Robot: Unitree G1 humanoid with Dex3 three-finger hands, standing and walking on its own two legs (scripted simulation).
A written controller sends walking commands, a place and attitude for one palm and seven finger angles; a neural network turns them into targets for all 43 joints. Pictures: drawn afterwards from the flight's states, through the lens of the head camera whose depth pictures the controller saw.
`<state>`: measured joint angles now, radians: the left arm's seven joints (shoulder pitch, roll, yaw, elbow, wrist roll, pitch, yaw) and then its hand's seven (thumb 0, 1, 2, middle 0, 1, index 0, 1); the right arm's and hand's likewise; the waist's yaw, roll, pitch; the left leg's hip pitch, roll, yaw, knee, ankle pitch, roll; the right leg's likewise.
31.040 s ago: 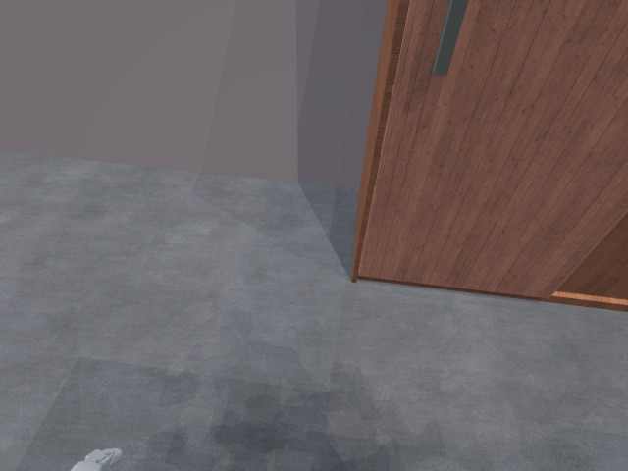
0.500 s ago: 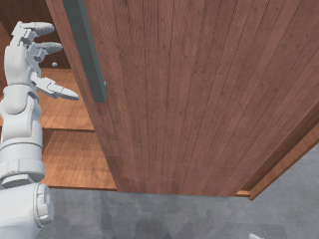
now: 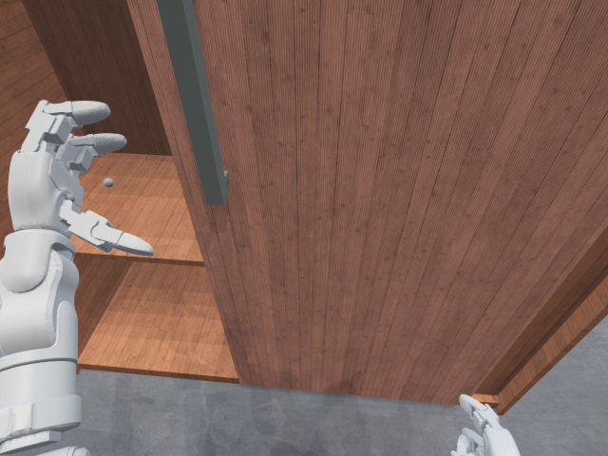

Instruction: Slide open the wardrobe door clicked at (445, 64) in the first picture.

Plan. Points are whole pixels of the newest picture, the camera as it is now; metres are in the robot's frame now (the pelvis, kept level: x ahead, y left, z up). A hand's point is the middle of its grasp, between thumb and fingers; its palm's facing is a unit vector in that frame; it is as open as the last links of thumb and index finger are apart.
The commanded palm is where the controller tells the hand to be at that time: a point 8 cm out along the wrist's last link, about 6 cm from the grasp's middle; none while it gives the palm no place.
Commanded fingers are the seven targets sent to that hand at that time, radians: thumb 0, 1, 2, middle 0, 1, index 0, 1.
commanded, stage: slip the hand off the handle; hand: left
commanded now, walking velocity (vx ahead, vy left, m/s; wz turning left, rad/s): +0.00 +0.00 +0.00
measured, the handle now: (204, 106) +0.47 +0.19 +0.26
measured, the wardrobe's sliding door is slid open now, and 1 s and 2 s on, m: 0.57 0.57 0.57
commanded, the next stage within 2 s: draw the hand back to the body in 0.16 s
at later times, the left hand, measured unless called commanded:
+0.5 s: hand (94, 231) +0.26 +0.24 +0.22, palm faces +0.06 -0.99 -0.09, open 14.7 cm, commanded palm +0.22 +0.28 +0.22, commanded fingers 0.00 -0.55 0.20 -0.25 -1.15 -0.25 -1.15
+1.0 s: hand (52, 285) +0.21 +0.27 +0.20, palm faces +0.45 -0.87 -0.22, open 13.4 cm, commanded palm +0.16 +0.29 +0.20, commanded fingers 0.00 0.07 0.50 -0.23 -0.79 -0.23 -0.79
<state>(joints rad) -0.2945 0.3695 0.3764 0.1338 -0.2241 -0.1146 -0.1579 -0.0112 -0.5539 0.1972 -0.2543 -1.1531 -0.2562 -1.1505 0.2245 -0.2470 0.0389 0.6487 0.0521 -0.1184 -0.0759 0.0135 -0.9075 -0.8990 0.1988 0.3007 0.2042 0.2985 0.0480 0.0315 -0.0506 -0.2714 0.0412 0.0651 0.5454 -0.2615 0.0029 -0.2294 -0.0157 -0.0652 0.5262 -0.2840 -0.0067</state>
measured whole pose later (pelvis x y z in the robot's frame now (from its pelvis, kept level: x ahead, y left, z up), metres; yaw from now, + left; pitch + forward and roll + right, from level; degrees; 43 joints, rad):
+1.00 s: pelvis -0.02 +0.00 +0.01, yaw +1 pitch -6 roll -1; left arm 0.15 0.33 0.33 -0.28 -0.13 -0.04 0.04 -0.01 -0.26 0.34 -0.24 -0.98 -0.24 -0.98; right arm 0.17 -0.23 0.06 0.67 0.00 -0.20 -0.07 0.01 -0.91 -0.90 0.20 0.30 0.21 0.30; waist 0.09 0.04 0.04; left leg -0.14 0.03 0.05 0.44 -0.19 0.01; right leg -0.09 -0.02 -0.08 0.41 -0.21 0.00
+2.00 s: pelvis +0.01 +0.00 +0.01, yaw +0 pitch -6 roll -1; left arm 0.43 0.34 0.34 -0.38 -0.07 -0.07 0.09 0.02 0.89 0.90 -0.21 -0.30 -0.21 -0.30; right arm 0.19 -0.22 0.03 0.66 -0.02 -0.12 -0.07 0.01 -0.91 -0.90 0.20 0.30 0.21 0.30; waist 0.09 0.05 0.03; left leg -0.08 0.03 0.06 0.41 -0.22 0.01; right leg -0.02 -0.01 -0.07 0.36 -0.23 0.00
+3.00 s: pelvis -0.13 +0.05 -0.01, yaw +3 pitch +0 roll -3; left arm 0.49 0.40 0.43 -0.49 -0.02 -0.29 0.14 0.01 0.89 0.90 -0.21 -0.30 -0.21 -0.30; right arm 0.20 -0.21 -0.01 0.62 -0.01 -0.13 -0.06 0.01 -0.91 -0.90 0.20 0.30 0.21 0.30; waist 0.04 0.00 0.03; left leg -0.51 0.01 0.05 0.67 -0.25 0.01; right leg -0.31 0.05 0.07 0.57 -0.25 0.03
